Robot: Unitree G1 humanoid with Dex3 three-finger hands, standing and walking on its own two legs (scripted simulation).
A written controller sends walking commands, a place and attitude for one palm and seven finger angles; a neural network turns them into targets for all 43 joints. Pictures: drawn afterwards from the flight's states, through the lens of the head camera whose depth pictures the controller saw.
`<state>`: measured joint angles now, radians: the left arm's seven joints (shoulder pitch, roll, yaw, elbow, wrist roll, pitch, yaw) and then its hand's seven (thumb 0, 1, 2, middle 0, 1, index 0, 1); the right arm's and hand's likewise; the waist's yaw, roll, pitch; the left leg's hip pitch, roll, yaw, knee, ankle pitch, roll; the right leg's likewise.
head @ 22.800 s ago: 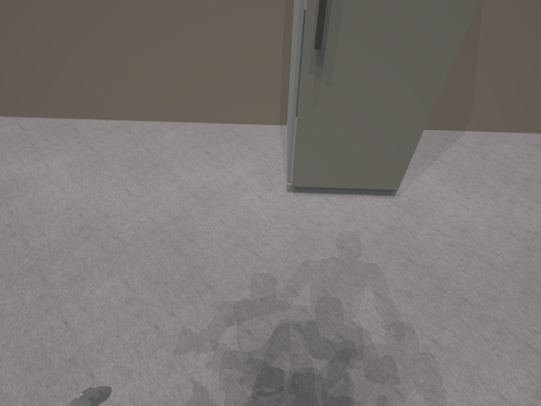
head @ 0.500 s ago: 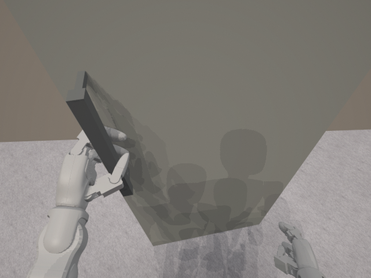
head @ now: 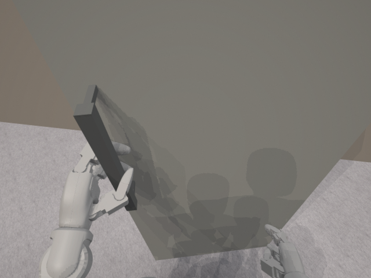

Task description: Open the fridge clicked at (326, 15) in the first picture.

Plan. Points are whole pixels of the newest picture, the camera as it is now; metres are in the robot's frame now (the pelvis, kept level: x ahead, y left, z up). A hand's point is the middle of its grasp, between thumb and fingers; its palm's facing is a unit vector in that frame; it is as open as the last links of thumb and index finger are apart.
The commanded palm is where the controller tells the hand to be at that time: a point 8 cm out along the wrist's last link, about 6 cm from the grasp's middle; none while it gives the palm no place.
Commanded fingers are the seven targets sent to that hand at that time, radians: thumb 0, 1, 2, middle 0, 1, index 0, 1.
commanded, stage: walk backward, drawing the door open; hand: left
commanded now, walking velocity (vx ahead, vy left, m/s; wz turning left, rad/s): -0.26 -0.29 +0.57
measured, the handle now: (116, 160) +0.28 +0.13 +0.16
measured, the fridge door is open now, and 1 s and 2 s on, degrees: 16 49 80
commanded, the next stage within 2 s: stop walking and hold the door back in 1.50 s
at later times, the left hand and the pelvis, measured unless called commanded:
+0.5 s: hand (143, 257) +0.13 +0.06 +0.15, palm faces +0.43 -0.86 -0.29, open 6.7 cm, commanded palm +0.08 +0.09 +0.15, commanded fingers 0.00 0.90 0.90 -0.45 -1.40 -0.45 -1.40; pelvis -0.06 -0.15 +0.00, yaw +16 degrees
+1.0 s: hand out of the picture +0.01 -0.05 +0.15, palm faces +0.77 -0.54 -0.35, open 6.9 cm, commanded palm -0.06 -0.05 +0.15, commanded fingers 0.00 0.90 0.90 -0.45 -1.40 -0.45 -1.40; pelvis -0.07 -0.36 -0.01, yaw +36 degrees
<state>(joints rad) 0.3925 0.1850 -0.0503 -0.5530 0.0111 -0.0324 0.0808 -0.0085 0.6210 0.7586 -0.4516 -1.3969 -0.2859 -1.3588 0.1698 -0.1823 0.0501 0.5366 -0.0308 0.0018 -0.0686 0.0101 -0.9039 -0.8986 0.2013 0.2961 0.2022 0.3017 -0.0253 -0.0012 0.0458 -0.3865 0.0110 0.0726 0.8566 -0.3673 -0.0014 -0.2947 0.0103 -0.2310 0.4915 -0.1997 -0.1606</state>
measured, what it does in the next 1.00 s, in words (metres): steps to the right, turning left: left foot, then right foot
